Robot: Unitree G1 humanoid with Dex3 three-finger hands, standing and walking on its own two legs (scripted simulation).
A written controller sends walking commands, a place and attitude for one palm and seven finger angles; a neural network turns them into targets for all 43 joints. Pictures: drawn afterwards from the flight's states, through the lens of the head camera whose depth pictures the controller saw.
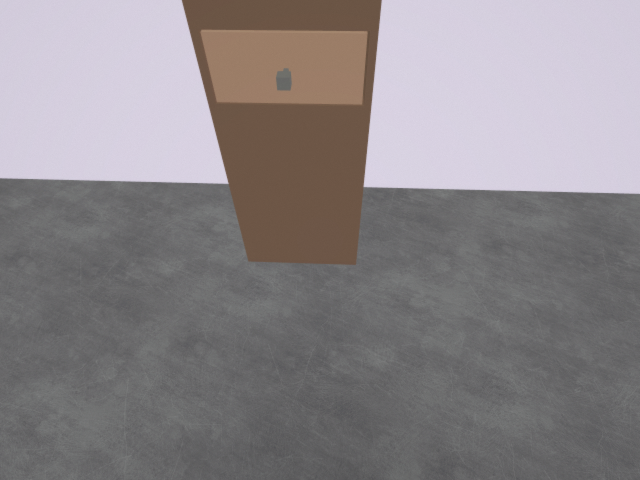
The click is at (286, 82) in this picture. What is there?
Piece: drawer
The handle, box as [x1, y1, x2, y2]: [276, 68, 291, 90]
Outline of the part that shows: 284,68 282,71 277,72 277,89 289,90 291,84 290,71 288,70 288,68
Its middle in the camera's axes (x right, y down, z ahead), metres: -0.09 -0.39 +0.94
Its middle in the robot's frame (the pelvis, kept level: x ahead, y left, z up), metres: +0.97 +0.13 +0.02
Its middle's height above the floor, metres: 0.80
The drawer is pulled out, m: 0.00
